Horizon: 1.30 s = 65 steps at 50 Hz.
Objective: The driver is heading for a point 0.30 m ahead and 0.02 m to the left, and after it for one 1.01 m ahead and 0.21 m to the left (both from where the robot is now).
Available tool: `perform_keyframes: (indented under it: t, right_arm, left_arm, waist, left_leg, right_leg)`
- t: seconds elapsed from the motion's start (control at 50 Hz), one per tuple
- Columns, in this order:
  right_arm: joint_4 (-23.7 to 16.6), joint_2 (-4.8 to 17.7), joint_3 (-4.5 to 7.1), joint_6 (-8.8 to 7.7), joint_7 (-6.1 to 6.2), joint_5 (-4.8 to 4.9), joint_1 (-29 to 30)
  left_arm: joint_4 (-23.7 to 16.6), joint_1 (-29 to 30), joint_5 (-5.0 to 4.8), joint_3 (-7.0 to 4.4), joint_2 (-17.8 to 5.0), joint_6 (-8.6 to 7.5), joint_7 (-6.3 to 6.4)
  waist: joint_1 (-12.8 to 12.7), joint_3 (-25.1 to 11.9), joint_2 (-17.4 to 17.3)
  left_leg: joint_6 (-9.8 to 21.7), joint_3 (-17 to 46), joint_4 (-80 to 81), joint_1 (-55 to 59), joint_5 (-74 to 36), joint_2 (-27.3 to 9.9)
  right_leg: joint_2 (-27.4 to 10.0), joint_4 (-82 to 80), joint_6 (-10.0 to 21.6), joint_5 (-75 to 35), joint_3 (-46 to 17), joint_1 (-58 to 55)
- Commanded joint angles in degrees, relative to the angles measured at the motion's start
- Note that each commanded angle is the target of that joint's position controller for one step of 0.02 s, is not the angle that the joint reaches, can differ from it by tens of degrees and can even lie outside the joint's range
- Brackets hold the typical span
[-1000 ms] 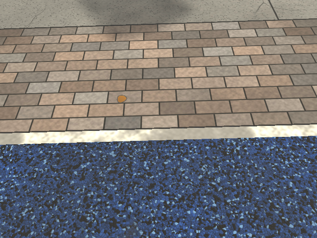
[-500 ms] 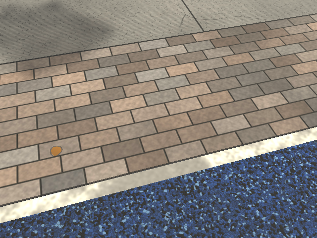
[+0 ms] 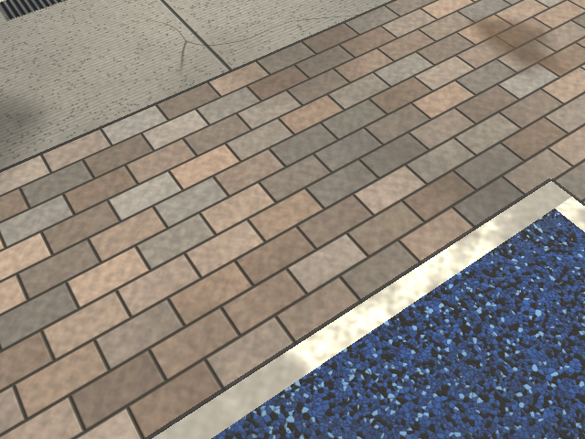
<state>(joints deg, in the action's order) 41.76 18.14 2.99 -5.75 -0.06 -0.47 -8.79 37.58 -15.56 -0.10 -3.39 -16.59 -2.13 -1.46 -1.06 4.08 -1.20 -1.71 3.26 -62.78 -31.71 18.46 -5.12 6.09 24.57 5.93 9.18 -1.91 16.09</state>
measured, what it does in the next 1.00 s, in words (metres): walks ahead: left foot, then right foot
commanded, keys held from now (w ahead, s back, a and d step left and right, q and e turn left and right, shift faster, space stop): e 0.24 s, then q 0.76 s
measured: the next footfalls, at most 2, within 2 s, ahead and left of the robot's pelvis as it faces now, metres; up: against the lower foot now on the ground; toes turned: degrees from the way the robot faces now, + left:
left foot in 0.26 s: +0.32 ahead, +0.11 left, +0.00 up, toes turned -15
right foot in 0.62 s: +0.22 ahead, -0.11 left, +0.00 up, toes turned +0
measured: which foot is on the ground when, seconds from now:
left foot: up 0.00-0.24, down 0.26-0.64, up 0.66-0.98, down 1.00-1.00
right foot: down 0.00-0.28, up 0.30-0.60, down 0.62-1.00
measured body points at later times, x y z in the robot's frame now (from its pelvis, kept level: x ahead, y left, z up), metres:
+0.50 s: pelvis +0.18 +0.04 -0.01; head +0.21 +0.04 +0.44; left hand +0.36 +0.29 -0.12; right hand +0.28 -0.23 -0.11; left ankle +0.28 +0.12 -0.74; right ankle +0.13 -0.10 -0.72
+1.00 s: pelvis +0.21 +0.04 -0.01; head +0.24 +0.05 +0.44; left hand +0.30 +0.34 -0.12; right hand +0.41 -0.21 -0.10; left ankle +0.20 +0.15 -0.74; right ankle +0.18 -0.11 -0.74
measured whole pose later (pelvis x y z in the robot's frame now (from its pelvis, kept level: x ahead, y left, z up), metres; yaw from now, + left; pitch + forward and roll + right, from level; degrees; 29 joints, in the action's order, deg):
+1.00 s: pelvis +0.21 +0.04 -0.01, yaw +7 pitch +1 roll +0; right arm 37.3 18.1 4.0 3.5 -1.5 1.4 -7.6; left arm 42.1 -9.7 -1.0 -4.1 -17.2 0.8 1.7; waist -1.1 3.3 0.6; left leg -0.6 -1.8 -32.7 -17.4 13.6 -0.1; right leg -5.5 32.4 -2.5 20.4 5.7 12.1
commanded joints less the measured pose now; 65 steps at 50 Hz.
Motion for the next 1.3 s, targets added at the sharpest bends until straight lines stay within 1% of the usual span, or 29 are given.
perform_keyframes:
  t: [0.02, 0.12, 0.18, 0.24, 0.26, 0.28, 0.3, 0.32, 0.34, 0.36, 0.42, 0.5, 0.6, 0.62, 0.66, 0.68, 0.7, 0.74, 0.82, 0.92, 0.98, 1.0, 1.02, 1.04, 1.06, 1.1, 1.14, 1.2, 1.3]
  right_arm:
    - [-2.75, 5.06, 1.53, 0.62, 0.66, -1.01, -2.28]
    - [-4.71, 2.53, 0.32, 0.98, -0.16, -0.23, 6.49]
    - [-5.56, 4.30, 0.91, 1.06, -0.67, 0.09, 8.50]
    - [-4.80, 6.22, 1.96, 0.28, -0.68, -0.29, 4.66]
    - [-4.18, 7.12, 2.16, -0.17, -0.43, -1.04, 1.51]
    - [-4.45, 9.32, 2.17, -0.18, -0.04, -2.12, -1.21]
    - [-3.24, 9.62, 2.14, 0.75, -0.24, -3.07, -1.93]
    - [-3.79, 4.09, 0.85, 1.14, -0.72, -0.89, 0.18]
    - [-4.34, 0.44, -0.44, 1.41, -1.21, -0.27, 2.62]
    - [-3.83, 0.23, -0.85, 2.05, -1.76, -0.44, 4.07]
    - [-3.81, 4.87, 0.50, 3.94, -1.49, -0.13, 6.57]
    - [-3.98, 8.13, 2.07, 4.93, -0.51, 0.75, 3.59]
    - [-4.37, 7.59, 2.51, 6.71, 0.80, 2.08, 4.35]
    - [-4.35, 6.90, 2.38, 6.89, 1.09, 2.13, 3.56]
    - [-6.30, 4.62, 1.89, 6.52, 0.93, 1.89, 4.23]
    - [-5.54, 6.08, 2.46, 6.10, 0.73, 1.44, 2.57]
    - [-4.40, 7.90, 3.50, 6.06, 0.56, 1.42, 0.61]
    - [-2.73, 6.73, 3.68, 7.20, 0.74, 1.61, -2.38]
    - [-5.54, 3.30, 2.10, 8.12, -0.14, 2.27, 2.18]
    - [-8.23, 4.77, 2.16, 8.50, -1.72, 2.15, 3.24]
    - [-7.04, 6.11, 3.24, 8.87, -1.43, 1.57, -2.01]
    - [-6.94, 9.71, 4.50, 8.82, -0.63, 1.61, -4.86]
    - [-8.38, 17.30, 5.88, 8.64, 0.36, 0.83, -6.04]
    - [-8.42, 14.18, 4.87, 7.28, -0.50, -0.81, -8.43]
    - [-8.23, 12.51, 4.31, 6.16, -0.81, -0.72, -5.94]
    - [-8.38, 9.53, 3.63, 5.81, -0.01, 1.19, -0.48]
    - [-8.66, 8.94, 3.21, 6.47, 0.82, 1.44, 0.72]
    - [-8.68, 8.55, 3.13, 6.34, 1.47, 1.56, -1.09]
    - [-8.08, 10.52, 3.67, 5.67, 1.44, 1.58, -3.01]
  left_arm:
    - [-4.12, 2.80, 0.21, -2.87, -9.95, -1.10, 1.40]
    - [-1.81, -0.59, -0.98, -3.29, -10.41, 1.36, 3.18]
    - [-0.99, -1.62, -1.07, -3.32, -9.99, 2.25, 3.59]
    - [-2.06, 1.31, -0.94, -3.03, -8.70, 2.58, 3.95]
    - [-2.46, 1.86, -0.64, -2.33, -6.72, 2.41, 3.87]
    - [-3.09, -0.71, 0.64, -1.13, -3.27, 2.14, 3.88]
    - [-1.89, -11.93, -0.33, -0.64, -2.36, 2.21, 3.75]
    - [1.08, -14.83, -0.15, -1.33, -7.10, 2.82, 3.69]
    - [1.54, -8.75, -0.30, -1.89, -8.91, 3.88, 3.81]
    - [1.73, -5.60, 0.17, -1.93, -8.22, 4.77, 4.10]
    - [0.58, -0.61, 0.57, -1.45, -5.86, 5.17, 3.94]
    - [1.77, 0.09, 0.10, -1.51, -5.31, 3.90, 4.19]
    - [2.48, 0.50, 0.18, -1.78, -4.72, 2.46, 3.48]
    - [2.39, 0.11, 0.53, -2.15, -6.00, 2.13, 3.44]
    - [2.69, 0.47, 1.94, -3.51, -11.23, 2.15, 3.61]
    - [0.88, 3.66, 2.78, -3.15, -9.97, 1.88, 3.81]
    - [0.02, 5.06, 2.73, -2.52, -8.20, 1.55, 4.20]
    - [-0.43, 8.09, 0.70, -2.09, -7.02, 1.07, 4.50]
    - [0.79, 5.71, 0.38, -2.54, -8.13, 2.31, 4.48]
    - [1.27, 5.38, -0.31, -3.65, -11.36, 3.17, 3.78]
    - [2.24, 5.83, -1.82, -3.46, -10.46, 2.20, 3.23]
    - [3.21, 2.66, -0.71, -3.05, -8.65, 1.57, 2.88]
    - [0.19, 3.76, 2.89, -1.28, -3.97, 1.21, 2.59]
    - [-1.10, 9.23, 1.72, -1.84, -6.39, 1.08, 2.95]
    - [-1.11, 10.45, 0.06, -2.42, -8.11, 1.45, 3.14]
    - [0.16, 9.81, 0.29, -2.83, -8.38, 2.04, 4.07]
    - [0.42, 7.66, 0.64, -2.97, -8.16, 2.06, 3.97]
    - [-0.13, 9.05, -0.16, -2.40, -6.66, 1.14, 2.92]
    - [-1.23, 11.75, -0.55, -2.04, -6.35, -1.56, 1.44]
  waist:
    - [2.71, -5.65, 2.71]
    - [-0.80, -7.63, 5.90]
    - [-1.08, -7.76, 6.75]
    - [1.64, -8.23, 8.49]
    - [3.03, -10.81, 6.73]
    - [2.47, -17.27, -1.73]
    - [-2.70, -21.92, -15.78]
    - [-2.83, -21.47, -9.79]
    - [-0.91, -15.35, -5.52]
    - [-1.04, -12.63, -3.45]
    - [-0.87, -5.76, -7.34]
    - [0.71, -9.37, -7.89]
    - [-0.68, -8.81, -7.31]
    - [-0.80, -9.03, -5.95]
    - [0.72, -5.53, 12.29]
    - [0.09, -5.43, 14.85]
    - [0.78, -6.06, 11.14]
    - [2.20, -5.70, 6.90]
    - [-0.72, -5.44, 9.45]
    - [-1.59, -6.81, 11.58]
    - [1.74, -7.39, 9.30]
    - [2.22, -9.95, 1.48]
    - [1.03, -11.26, -17.22]
    - [6.13, -16.20, -11.35]
    - [4.96, -12.36, -6.75]
    - [2.53, -8.37, -3.27]
    - [0.75, -9.42, -4.50]
    - [2.22, -8.16, -7.07]
    - [3.45, -5.35, -7.76]
  left_leg:
    - [-2.61, -0.56, 5.72, -1.74, -4.67, 0.53]
    - [-2.99, -1.16, 25.04, 5.08, -21.32, 6.11]
    - [-2.08, 1.49, 30.95, 5.67, -19.58, 7.14]
    - [0.48, 2.22, 37.16, 9.91, -18.39, 6.54]
    - [2.51, 2.51, 40.47, 16.49, -28.44, 3.29]
    - [6.43, 11.77, 38.30, 29.28, -49.01, -7.04]
    - [18.65, 30.67, 38.37, 40.23, -54.63, -18.48]
    - [19.44, 34.71, 40.34, 35.85, -36.47, -17.81]
    - [16.49, 27.24, 41.02, 30.90, -26.62, -13.01]
    - [14.01, 23.81, 42.62, 26.79, -17.52, -9.52]
    - [11.31, 17.85, 46.17, 16.23, -10.32, -3.09]
    - [13.26, 20.56, 45.88, 20.15, -11.11, -3.81]
    - [10.83, 21.45, 44.57, 15.85, -4.32, -1.44]
    - [9.03, 20.25, 42.66, 12.30, -2.46, -0.01]
    - [3.53, 5.57, 28.69, 1.95, 5.98, 9.88]
    - [1.32, 2.14, 15.53, 0.00, 12.92, 10.50]
    - [-0.01, 2.73, 5.62, -0.96, 14.55, 9.06]
    - [-2.01, 3.19, -1.12, -3.85, 10.58, 7.49]
    - [-4.37, -1.63, 6.63, -3.62, 4.95, 5.20]
    - [-2.31, -6.49, 21.32, 7.29, 3.11, 4.94]
    - [1.88, -7.65, 36.89, 18.63, -9.65, 7.08]
    - [4.78, 0.06, 39.98, 29.21, -25.32, 3.15]
    - [15.10, 22.99, 38.27, 39.16, -52.37, -13.61]
    - [24.07, 28.60, 40.55, 35.96, -49.34, -18.12]
    - [22.41, 23.40, 41.44, 33.51, -43.51, -15.05]
    - [16.53, 17.50, 41.89, 29.35, -32.80, -9.22]
    - [15.36, 15.47, 43.72, 24.98, -24.64, -5.94]
    - [15.52, 18.81, 48.89, 24.01, 4.39, -4.24]
    - [15.36, 22.92, 49.04, 20.12, 10.79, -3.95]
  right_leg:
    - [-14.15, -8.72, 10.52, -33.07, -13.00, -2.56]
    - [-9.63, -4.49, 4.81, -27.65, -10.74, -0.61]
    - [-11.20, -0.82, 3.89, -21.67, -16.73, -4.90]
    - [-10.61, 6.41, 2.17, -18.10, -21.76, -8.02]
    - [-7.96, 12.30, 0.12, -15.74, -19.14, -7.62]
    - [-3.08, 25.21, -2.64, 2.71, -13.59, -1.77]
    - [3.38, 37.32, -6.20, 32.79, -10.94, 10.47]
    - [-1.59, 40.73, -8.18, 30.35, -13.25, 10.83]
    - [-3.43, 41.18, -9.84, 27.08, -11.42, 11.31]
    - [-4.79, 38.42, -10.70, 24.91, -8.52, 11.17]
    - [-5.41, 23.22, -11.26, 20.91, -3.41, 4.92]
    - [-3.74, 14.53, -9.85, 14.45, -2.82, 1.44]
    - [-3.38, 1.47, -6.97, 4.61, -1.71, -5.33]
    - [-6.10, -0.62, -5.40, 2.70, -3.25, -9.31]
    - [-19.12, -6.59, 3.28, 0.61, -16.69, -8.89]
    - [-25.94, -8.26, 7.85, -9.60, -21.53, -8.47]
    - [-26.81, -6.82, 8.79, -17.73, -20.23, -8.84]
    - [-23.76, -3.55, 6.19, -25.23, -13.24, -11.74]
    - [-20.73, -2.81, 5.68, -28.32, -5.48, -15.48]
    - [-22.67, -1.33, 5.43, -26.79, -2.31, -13.21]
    - [-20.92, 6.43, 0.81, -20.81, 1.64, -8.45]
    - [-17.36, 16.31, -3.97, -10.77, 6.19, -0.88]
    - [-8.73, 34.16, -10.36, 27.11, 8.93, 17.62]
    - [-5.96, 43.62, -10.76, 33.17, -0.97, 20.38]
    - [-7.37, 46.67, -10.26, 29.38, -2.53, 21.67]
    - [-8.96, 42.62, -9.91, 20.59, -3.25, 21.97]
    - [-7.84, 39.10, -10.50, 14.52, -2.53, 16.92]
    - [-6.83, 27.28, -10.33, 9.87, -1.79, 16.31]
    - [-5.11, 13.36, -9.10, 10.02, -2.12, 10.52]
Velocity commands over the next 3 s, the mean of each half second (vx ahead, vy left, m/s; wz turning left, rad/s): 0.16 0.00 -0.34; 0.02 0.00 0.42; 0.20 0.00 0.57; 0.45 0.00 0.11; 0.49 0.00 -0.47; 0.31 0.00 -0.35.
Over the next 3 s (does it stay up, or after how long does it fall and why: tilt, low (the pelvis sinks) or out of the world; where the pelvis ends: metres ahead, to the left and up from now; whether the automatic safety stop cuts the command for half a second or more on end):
stays up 0.95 0.36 -0.01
